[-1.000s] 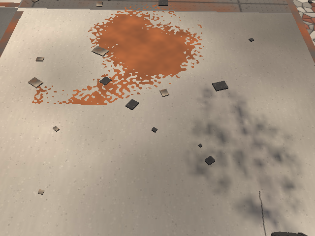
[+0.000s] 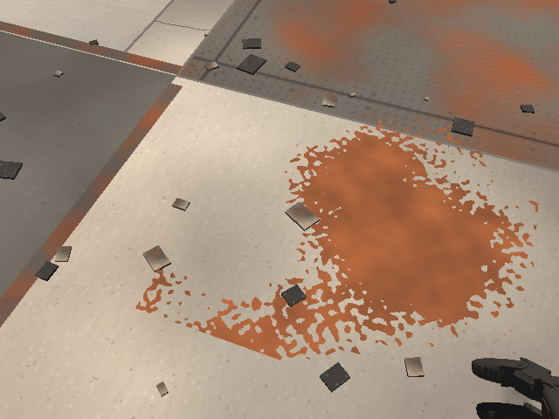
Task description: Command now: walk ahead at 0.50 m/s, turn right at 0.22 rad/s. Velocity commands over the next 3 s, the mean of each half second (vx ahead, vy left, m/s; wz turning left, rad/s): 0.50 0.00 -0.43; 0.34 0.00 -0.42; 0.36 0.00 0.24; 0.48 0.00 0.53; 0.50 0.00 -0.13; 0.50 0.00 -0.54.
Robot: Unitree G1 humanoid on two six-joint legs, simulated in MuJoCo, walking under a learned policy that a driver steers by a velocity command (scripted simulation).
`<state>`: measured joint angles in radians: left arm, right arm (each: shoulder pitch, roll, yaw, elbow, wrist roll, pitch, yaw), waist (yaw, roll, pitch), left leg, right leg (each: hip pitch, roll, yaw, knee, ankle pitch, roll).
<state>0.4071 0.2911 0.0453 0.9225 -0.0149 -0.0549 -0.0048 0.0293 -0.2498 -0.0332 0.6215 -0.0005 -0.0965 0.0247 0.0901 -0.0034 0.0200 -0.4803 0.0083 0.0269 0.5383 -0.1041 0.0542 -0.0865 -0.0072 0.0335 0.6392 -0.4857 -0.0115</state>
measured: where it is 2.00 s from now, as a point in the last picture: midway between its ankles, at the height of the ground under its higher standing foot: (399, 259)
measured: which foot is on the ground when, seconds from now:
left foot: down 0.00-0.52, up 0.54-0.92, down 0.94-1.00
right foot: up 0.00-0.48, down 0.50-0.98, up 1.00-1.00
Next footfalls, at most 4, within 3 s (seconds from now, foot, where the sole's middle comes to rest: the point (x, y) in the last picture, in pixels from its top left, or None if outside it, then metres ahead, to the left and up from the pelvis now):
0.50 right None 0.39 -0.17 -0.76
0.94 left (353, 326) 0.69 -0.10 -0.76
1.32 right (437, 387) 0.56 -0.30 -0.76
1.76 left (352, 252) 0.92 -0.10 -0.76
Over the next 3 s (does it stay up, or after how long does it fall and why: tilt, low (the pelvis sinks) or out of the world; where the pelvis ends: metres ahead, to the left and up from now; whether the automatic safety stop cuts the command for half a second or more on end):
stays up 1.45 -0.25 0.02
